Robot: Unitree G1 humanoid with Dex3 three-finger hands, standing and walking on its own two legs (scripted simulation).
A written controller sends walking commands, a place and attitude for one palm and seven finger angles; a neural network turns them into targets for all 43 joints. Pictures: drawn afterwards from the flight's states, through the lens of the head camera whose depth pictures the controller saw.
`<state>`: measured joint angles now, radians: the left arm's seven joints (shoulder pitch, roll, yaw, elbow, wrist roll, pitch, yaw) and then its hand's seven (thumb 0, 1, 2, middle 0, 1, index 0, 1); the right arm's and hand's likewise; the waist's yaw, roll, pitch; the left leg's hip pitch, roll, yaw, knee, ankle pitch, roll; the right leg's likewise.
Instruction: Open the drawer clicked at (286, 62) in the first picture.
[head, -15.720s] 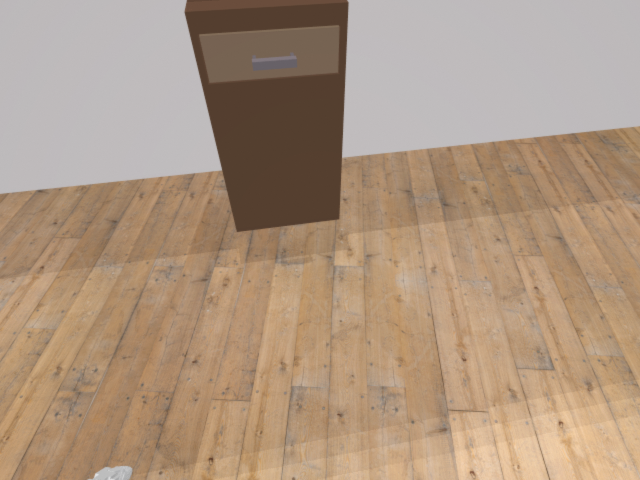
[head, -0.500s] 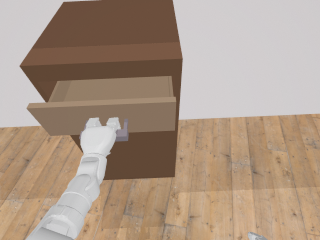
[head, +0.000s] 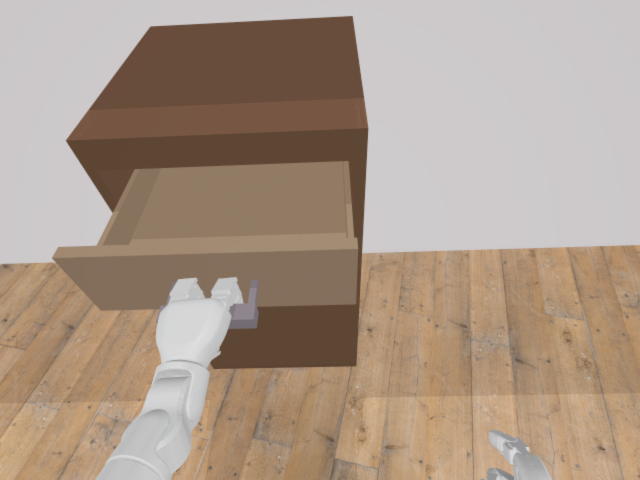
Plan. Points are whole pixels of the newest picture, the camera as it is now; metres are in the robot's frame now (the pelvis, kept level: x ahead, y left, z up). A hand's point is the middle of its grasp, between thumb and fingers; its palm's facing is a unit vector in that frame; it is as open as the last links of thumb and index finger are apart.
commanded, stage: pull the drawer open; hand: left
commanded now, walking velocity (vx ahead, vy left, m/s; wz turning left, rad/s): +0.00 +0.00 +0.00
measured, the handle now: (211, 302) +0.35 +0.18 +0.01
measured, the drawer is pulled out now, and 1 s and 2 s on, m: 0.18 0.29 0.30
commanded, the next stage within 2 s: open the thumb to release the handle in 1.24 s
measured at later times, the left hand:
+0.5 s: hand (204, 377) +0.26 +0.17 -0.01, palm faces -0.01 -0.13 -0.99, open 5.8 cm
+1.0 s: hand (194, 426) +0.20 +0.17 -0.01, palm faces +0.00 -0.15 -0.99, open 5.9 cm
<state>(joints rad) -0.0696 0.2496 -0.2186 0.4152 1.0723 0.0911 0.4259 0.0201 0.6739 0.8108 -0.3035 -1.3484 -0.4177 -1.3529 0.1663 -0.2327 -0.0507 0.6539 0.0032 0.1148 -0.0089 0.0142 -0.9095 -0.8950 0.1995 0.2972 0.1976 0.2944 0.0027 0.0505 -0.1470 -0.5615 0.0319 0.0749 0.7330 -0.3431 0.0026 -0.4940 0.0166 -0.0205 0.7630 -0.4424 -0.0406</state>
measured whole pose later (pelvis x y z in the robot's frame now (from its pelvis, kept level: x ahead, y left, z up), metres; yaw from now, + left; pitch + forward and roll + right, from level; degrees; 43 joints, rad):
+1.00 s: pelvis -0.01 -0.01 -0.01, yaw +0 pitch +8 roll +2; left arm 0.36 0.28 -0.23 0.02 1.08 0.05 0.44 0.04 0.65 0.79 -0.30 -1.35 -0.42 -1.35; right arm 0.09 -0.21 -0.01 0.59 -0.02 0.10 0.02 0.02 -0.91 -0.90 0.20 0.30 0.20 0.29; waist 0.05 0.05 -0.13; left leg -0.55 0.04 0.07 0.78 -0.36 -0.01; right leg -0.49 0.02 -0.02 0.83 -0.47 -0.06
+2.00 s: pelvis -0.01 -0.01 -0.02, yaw +1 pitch +9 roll +1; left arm 0.38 0.27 -0.21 -0.03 1.07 0.07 0.44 0.00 -0.44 0.32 -0.29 -1.21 -0.32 -1.21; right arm 0.12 -0.23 -0.02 0.56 -0.03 0.10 0.04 0.02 -0.91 -0.90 0.20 0.30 0.20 0.29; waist 0.06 0.06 -0.14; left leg -0.63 0.03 0.04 0.85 -0.38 -0.02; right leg -0.55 0.02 -0.05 0.89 -0.49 -0.06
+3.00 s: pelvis -0.01 -0.01 +0.01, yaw +0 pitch +2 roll +1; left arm 0.35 0.34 -0.24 -0.28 0.98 0.15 0.22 0.00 -0.49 0.30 -0.33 -1.21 -0.33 -1.21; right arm 0.09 -0.22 0.01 0.58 0.00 0.11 0.05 0.02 -0.91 -0.90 0.20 0.30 0.20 0.29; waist 0.10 0.10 -0.09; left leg -0.36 0.03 0.05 0.63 -0.30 -0.01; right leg -0.28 0.02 -0.03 0.65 -0.40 -0.05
